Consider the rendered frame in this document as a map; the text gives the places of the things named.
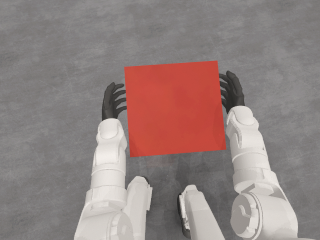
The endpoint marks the left robot thigh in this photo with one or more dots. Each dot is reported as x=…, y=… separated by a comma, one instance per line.
x=138, y=203

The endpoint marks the right robot hand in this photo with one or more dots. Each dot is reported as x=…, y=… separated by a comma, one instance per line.
x=234, y=93

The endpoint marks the left robot hand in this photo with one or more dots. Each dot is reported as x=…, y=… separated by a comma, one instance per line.
x=109, y=105

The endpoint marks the robot thigh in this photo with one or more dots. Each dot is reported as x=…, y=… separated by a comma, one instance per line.
x=138, y=203
x=202, y=223

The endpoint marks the left robot upper arm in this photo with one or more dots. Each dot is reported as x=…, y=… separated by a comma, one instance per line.
x=115, y=225

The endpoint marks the right robot thigh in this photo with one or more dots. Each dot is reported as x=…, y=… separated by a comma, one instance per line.
x=202, y=223

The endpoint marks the right robot upper arm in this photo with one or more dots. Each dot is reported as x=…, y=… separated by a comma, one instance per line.
x=257, y=216

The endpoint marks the robot left forearm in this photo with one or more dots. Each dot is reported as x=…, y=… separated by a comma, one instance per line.
x=107, y=190

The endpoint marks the carton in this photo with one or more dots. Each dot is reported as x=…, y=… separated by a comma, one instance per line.
x=174, y=108

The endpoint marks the robot right forearm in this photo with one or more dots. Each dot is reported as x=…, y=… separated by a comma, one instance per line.
x=252, y=172

